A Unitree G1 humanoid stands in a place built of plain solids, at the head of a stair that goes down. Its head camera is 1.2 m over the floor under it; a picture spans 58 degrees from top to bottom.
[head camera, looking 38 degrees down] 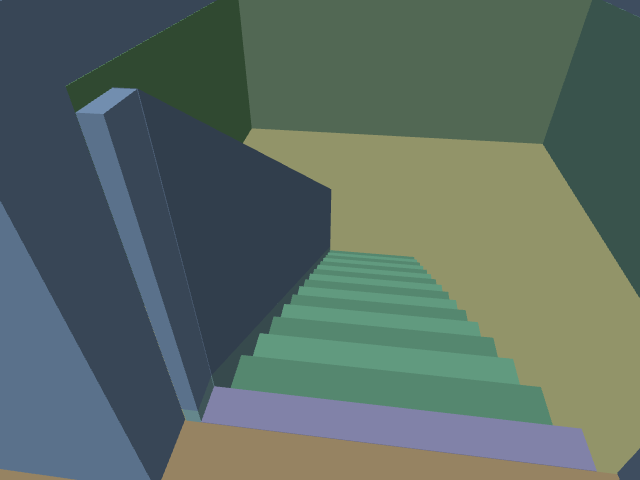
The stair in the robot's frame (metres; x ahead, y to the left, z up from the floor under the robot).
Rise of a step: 0.16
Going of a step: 0.24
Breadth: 1.10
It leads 7 degrees to the right of straight ahead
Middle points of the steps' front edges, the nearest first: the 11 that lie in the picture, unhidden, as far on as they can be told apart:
0.72 -0.21 0.00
0.96 -0.24 -0.16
1.20 -0.27 -0.32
1.45 -0.30 -0.48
1.69 -0.34 -0.64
1.93 -0.37 -0.80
2.17 -0.40 -0.97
2.41 -0.43 -1.13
2.65 -0.46 -1.29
2.90 -0.49 -1.45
3.14 -0.52 -1.61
